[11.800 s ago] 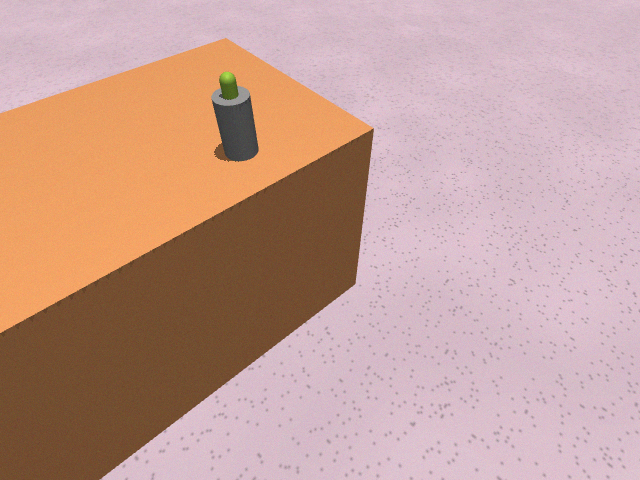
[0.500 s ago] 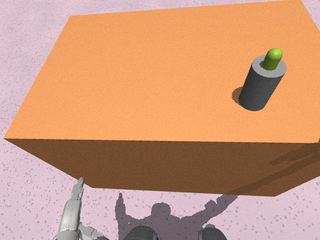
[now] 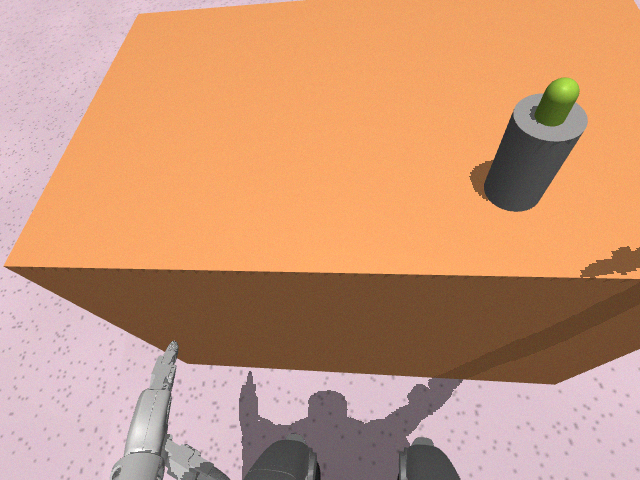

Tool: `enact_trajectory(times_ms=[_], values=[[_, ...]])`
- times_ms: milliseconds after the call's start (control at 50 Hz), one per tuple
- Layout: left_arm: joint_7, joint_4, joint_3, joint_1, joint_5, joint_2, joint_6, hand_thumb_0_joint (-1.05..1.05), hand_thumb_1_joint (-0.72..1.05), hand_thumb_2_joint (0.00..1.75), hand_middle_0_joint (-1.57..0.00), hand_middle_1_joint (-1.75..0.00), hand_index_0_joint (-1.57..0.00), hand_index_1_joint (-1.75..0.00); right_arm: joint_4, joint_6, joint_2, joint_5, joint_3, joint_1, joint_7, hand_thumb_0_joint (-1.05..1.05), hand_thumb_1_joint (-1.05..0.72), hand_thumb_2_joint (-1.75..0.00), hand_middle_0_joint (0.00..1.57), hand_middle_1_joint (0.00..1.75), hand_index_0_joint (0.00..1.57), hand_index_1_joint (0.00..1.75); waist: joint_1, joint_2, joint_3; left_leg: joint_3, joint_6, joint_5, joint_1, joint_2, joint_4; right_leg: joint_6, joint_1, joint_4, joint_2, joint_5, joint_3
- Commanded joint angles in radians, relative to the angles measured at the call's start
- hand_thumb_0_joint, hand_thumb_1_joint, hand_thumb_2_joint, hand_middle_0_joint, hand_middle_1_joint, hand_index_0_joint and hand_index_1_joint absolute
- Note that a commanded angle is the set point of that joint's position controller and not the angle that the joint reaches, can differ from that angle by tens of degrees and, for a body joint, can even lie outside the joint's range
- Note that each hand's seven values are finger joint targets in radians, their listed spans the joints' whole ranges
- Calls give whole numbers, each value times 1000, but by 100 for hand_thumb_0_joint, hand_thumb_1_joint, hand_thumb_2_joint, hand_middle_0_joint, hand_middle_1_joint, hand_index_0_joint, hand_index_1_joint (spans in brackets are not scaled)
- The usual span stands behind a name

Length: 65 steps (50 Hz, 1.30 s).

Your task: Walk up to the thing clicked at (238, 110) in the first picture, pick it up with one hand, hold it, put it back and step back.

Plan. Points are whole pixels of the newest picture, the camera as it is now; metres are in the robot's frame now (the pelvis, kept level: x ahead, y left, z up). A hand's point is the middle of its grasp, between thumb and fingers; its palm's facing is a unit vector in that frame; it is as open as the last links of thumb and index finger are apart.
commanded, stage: approach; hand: right
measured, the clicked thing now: (535, 144) +0.51 -0.21 +0.07
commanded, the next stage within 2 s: close in in 0.02 s
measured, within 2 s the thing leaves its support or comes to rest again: neither
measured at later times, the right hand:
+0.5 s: hand (565, 162) +0.49 -0.24 +0.06, palm faces +0.19 +0.98 +0.03, open 17.8 cm
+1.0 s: hand (533, 165) +0.49 -0.21 +0.05, palm faces +0.20 +0.98 +0.01, open 17.3 cm
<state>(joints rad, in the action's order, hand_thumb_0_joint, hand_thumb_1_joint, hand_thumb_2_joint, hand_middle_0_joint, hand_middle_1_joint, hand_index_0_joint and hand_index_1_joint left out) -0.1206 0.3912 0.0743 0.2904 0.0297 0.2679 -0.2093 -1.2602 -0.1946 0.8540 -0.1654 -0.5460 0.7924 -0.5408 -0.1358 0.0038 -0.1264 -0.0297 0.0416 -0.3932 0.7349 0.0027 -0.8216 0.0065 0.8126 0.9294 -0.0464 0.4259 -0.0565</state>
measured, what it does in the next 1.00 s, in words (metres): stands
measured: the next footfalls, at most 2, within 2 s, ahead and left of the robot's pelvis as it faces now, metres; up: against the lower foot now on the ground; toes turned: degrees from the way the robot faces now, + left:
none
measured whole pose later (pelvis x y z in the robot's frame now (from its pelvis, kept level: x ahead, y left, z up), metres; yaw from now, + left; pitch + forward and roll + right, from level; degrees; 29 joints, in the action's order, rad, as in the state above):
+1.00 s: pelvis -0.01 +0.01 -0.02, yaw +2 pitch +20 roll +3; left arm 0.01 0.11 -0.05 0.38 0.04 0.25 -0.03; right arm -1.06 -0.32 0.49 -0.05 -0.51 0.77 -0.11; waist -0.18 -0.02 -0.14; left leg 0.00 0.03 -0.45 0.89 -0.02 -0.99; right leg 0.02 0.93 1.06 -0.07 0.47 -0.03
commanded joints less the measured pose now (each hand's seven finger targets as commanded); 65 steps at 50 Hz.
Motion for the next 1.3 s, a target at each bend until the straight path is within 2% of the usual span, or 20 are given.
enact_trajectory(times_ms=[0, 40, 100, 160, 240, 280, 300, 360, 420, 480, 680, 820, 880, 920, 960, 1020, 1080, 1120, 1180, 1280], values=[[-1, -213, -135, 72, 9, 182, -47, 0, -55, 4, -5, -5, -5, -5, 323, -134, 266, -16, -60, 377, 56, 0, 58, -6, 5, 6, 6, 6, -37, -201, -465, -5, -47, 314, -38, -33, 2, -10, -367, -46, 14, -440, 2], [14, -199, -132, 140, 13, 164, -26, 0, -53, 4, -5, -5, -5, -5, 317, -159, 246, -9, -71, 339, 89, 0, 61, -6, 4, 6, 5, 6, -29, -224, -467, -7, -47, 337, -15, -38, -26, -7, -378, -13, 14, -532, 4], [29, -190, -153, 71, 22, 158, -13, 0, -53, 3, -5, -5, -5, -5, 303, -202, 220, 0, -85, 385, 153, 0, 61, -6, 3, 6, 4, 6, -28, -242, -415, -3, -53, 277, 54, -35, -67, -1, -263, 15, 7, -440, 3], [35, -334, -176, 32, 32, 177, -2, 0, -55, 4, -5, -5, -6, -5, 412, -236, 282, 48, -120, 451, 208, 0, 61, -5, 3, 5, 4, 5, -18, -321, -606, 1, -59, 308, 23, -39, -94, 6, -345, 46, 4, -485, 8], [57, -302, -160, 34, 39, 138, 32, 0, -54, 4, -5, -5, -6, -4, 330, -238, 106, 65, -57, 396, 267, 0, 61, -4, 3, 5, 4, 5, -24, -303, -543, -15, -62, 270, 62, -49, -111, 10, -275, 57, -4, -460, 0], [53, -434, -202, -45, 39, 194, 32, 0, -55, 4, -5, -5, -6, -4, 547, -256, 240, 83, -116, 527, 303, 0, 61, -5, 3, 5, 3, 5, 4, -384, -762, -12, -66, 287, -14, -49, -113, 17, -384, 51, -6, -470, 2], [55, -431, -192, -21, 40, 180, 39, 0, -54, 4, -5, -5, -6, -4, 518, -249, 229, 97, -105, 515, 313, 0, 61, -5, 2, 5, 3, 5, 5, -390, -762, -18, -65, 302, -21, -52, -119, 21, -403, 54, -7, -502, 5], [73, -313, -167, 91, 26, 132, 75, 0, -55, 4, -5, -5, -5, -4, 215, -196, -12, 89, -8, 277, 333, 0, 61, -4, 3, 5, 3, 5, -47, -202, -426, -30, -58, 253, 7, -55, -77, 2, -200, 17, 0, -347, 5], [77, -463, -173, -11, 19, 138, 70, 0, -54, 3, -5, -4, -6, -4, 403, -209, 82, 103, -41, 462, 359, 0, 60, -5, 3, 6, 3, 6, -34, -224, -541, -11, -55, 268, -28, -49, -78, -5, -229, 21, -1, -321, 19], [92, -379, -205, 108, 13, 147, 81, 0, -54, 3, -5, -5, -6, -4, 186, -186, -38, 106, 15, 288, 364, 0, 60, -6, 2, 6, 3, 6, -77, -100, -291, -10, -47, 196, 24, -49, -55, -20, -91, 12, 4, -194, 23], [106, -511, -225, 113, 3, 144, 78, 0, -54, 3, -5, -5, -5, -4, 459, -194, -48, 89, 24, 478, 371, 0, 60, -4, 2, 5, 3, 5, -71, -205, -547, -1, -48, 289, -17, -39, -96, -14, -256, 43, 12, -309, 28], [109, -449, -222, 70, 7, 140, 95, 0, -59, 8, -6, -5, -3, -7, 453, -185, -95, 110, 59, 471, 436, 0, 52, -7, 4, 6, 4, 6, -31, -236, -499, -10, -60, 238, 11, -44, -83, 1, -261, 6, 5, -302, 25], [114, -414, -212, 115, 7, 127, 110, 0, -59, 7, -5, -5, -4, -7, 371, -189, -116, 107, 50, 363, 445, 0, 55, -5, 8, 7, 9, 7, -18, -169, -429, -13, -57, 229, -21, -47, -74, -3, -192, -4, 11, -269, 30], [118, -462, -215, 108, 7, 136, 114, 0, -56, 6, -5, -5, -5, -6, 404, -194, -64, 104, 0, 330, 444, 0, 54, -4, 24, 17, 25, 17, -8, -147, -517, -8, -48, 303, -102, -45, -76, -9, -210, 7, 16, -328, 36], [117, -510, -206, 84, 4, 131, 114, 0, -55, 5, -5, -5, -5, -5, 436, -199, -94, 101, 28, 379, 434, 0, 54, -11, 40, 27, 41, 27, -36, -110, -548, -1, -40, 368, -137, -41, -80, -17, -223, 25, 15, -365, 40], [116, -447, -184, 106, 0, 100, 115, 0, -55, 5, -5, -4, -4, -5, 313, -204, -136, 97, 39, 372, 427, 0, 56, -13, 60, 37, 60, 37, -72, -43, -385, 16, -28, 334, -90, -34, -63, -33, -92, 36, 19, -272, 39], [109, -540, -210, 54, 0, 142, 105, 0, -55, 5, -4, -4, -4, -4, 431, -228, -26, 115, 2, 501, 436, 0, 53, -17, 71, 44, 71, 44, -73, -89, -508, 29, -31, 317, -87, -31, -70, -32, -177, 44, 13, -280, 38], [114, -438, -207, 174, 9, 125, 115, 0, -54, 5, -4, -4, -5, -4, 322, -220, -101, 125, 51, 456, 431, 0, 51, -18, 76, 46, 76, 47, -103, -128, -412, 19, -40, 290, -6, -37, -73, -24, -174, 43, 15, -269, 39], [119, -484, -210, 131, 10, 131, 111, 0, -55, 5, -5, -4, -4, -5, 375, -224, -27, 141, 26, 530, 438, 0, 46, -22, 83, 52, 83, 52, -84, -207, -490, 11, -46, 306, 8, -38, -92, -13, -238, 46, 14, -338, 34], [129, -490, -212, 113, 15, 135, 114, 0, -55, 5, -4, -4, -5, -4, 394, -208, -55, 125, 29, 505, 428, 0, 39, -33, 90, 62, 91, 62, -56, -262, -573, -3, -53, 328, -6, -41, -107, 1, -302, 49, 8, -437, 26]])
